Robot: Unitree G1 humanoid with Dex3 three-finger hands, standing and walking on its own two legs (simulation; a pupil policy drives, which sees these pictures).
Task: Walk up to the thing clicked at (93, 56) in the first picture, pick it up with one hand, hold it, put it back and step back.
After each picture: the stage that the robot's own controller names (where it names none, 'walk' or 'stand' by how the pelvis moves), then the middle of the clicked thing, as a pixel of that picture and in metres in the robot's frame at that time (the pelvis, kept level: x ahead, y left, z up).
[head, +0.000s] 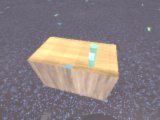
stand; (92, 56) +0.62 +0.01 -0.02
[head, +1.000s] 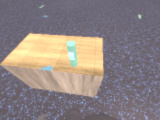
rise first; (72, 55) +0.53 +0.19 +0.01
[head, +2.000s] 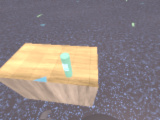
stand; (67, 66) +0.46 +0.22 -0.02
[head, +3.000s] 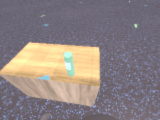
stand; (69, 65) +0.48 +0.21 -0.03
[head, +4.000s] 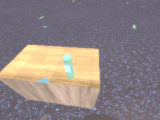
stand; (69, 67) +0.46 +0.20 -0.02
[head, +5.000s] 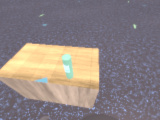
stand; (68, 67) +0.46 +0.21 -0.03
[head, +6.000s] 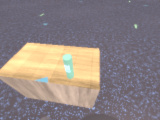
stand; (69, 67) +0.45 +0.20 -0.03
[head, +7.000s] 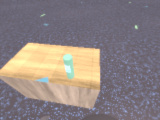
stand; (69, 67) +0.46 +0.20 -0.03
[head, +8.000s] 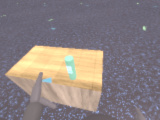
rise first; (71, 68) +0.45 +0.21 -0.02
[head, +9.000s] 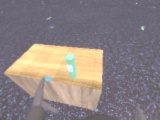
go down; (71, 67) +0.46 +0.20 -0.02
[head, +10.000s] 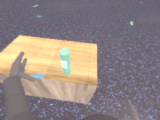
go down; (65, 63) +0.47 +0.19 -0.01
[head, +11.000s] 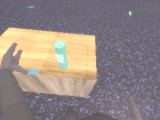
go down; (62, 57) +0.48 +0.20 +0.03
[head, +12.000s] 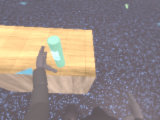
close in; (57, 54) +0.48 +0.21 +0.05
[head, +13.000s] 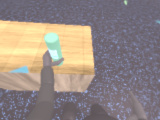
close; (55, 52) +0.47 +0.20 +0.07
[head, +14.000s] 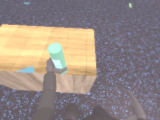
lift; (59, 61) +0.41 +0.19 +0.06
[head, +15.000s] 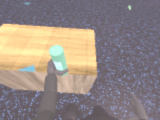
lift; (60, 63) +0.40 +0.19 +0.06
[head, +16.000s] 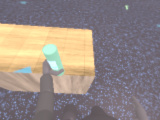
lift; (55, 62) +0.40 +0.21 +0.06
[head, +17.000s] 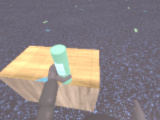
hold; (63, 67) +0.31 +0.17 +0.19
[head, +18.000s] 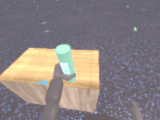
hold; (67, 66) +0.32 +0.15 +0.18
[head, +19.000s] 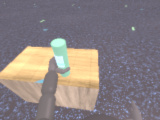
crouch; (62, 60) +0.36 +0.18 +0.19
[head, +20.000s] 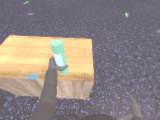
lower; (60, 59) +0.43 +0.19 +0.08
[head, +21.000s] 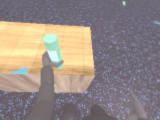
lower; (55, 54) +0.46 +0.20 +0.07
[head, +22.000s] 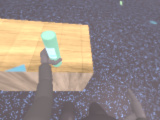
lower; (53, 51) +0.47 +0.20 +0.08
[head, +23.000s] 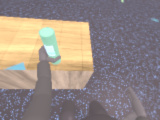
lower; (52, 49) +0.48 +0.20 +0.08
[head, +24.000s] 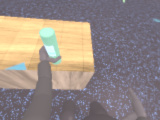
rest; (52, 49) +0.48 +0.21 +0.08
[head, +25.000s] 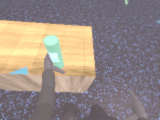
withdraw; (56, 55) +0.45 +0.20 +0.07
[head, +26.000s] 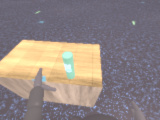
sink last; (69, 66) +0.43 +0.18 +0.02
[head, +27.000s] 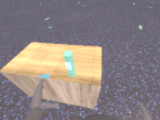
stand; (70, 65) +0.46 +0.20 +0.03
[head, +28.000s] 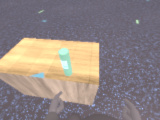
stand; (66, 63) +0.45 +0.21 +0.03
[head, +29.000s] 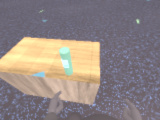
stand; (67, 62) +0.45 +0.21 +0.04
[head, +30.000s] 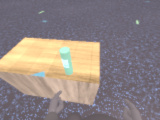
stand; (67, 62) +0.45 +0.21 +0.04
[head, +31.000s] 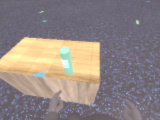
stand; (67, 62) +0.45 +0.21 +0.04
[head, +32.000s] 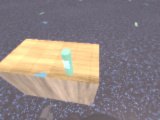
stand; (68, 63) +0.46 +0.21 +0.02
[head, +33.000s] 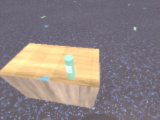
walk; (70, 68) +0.46 +0.19 -0.03
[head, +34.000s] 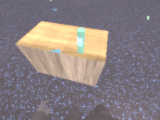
walk; (80, 42) +0.69 +0.13 +0.01
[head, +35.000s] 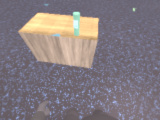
walk; (76, 24) +0.97 +0.20 -0.01
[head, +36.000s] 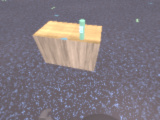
stand; (82, 30) +1.07 +0.18 -0.01
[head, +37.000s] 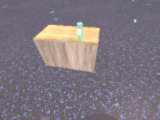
stand; (80, 32) +1.09 +0.19 -0.03
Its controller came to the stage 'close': yes
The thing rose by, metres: 0.21
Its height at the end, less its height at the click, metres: +0.00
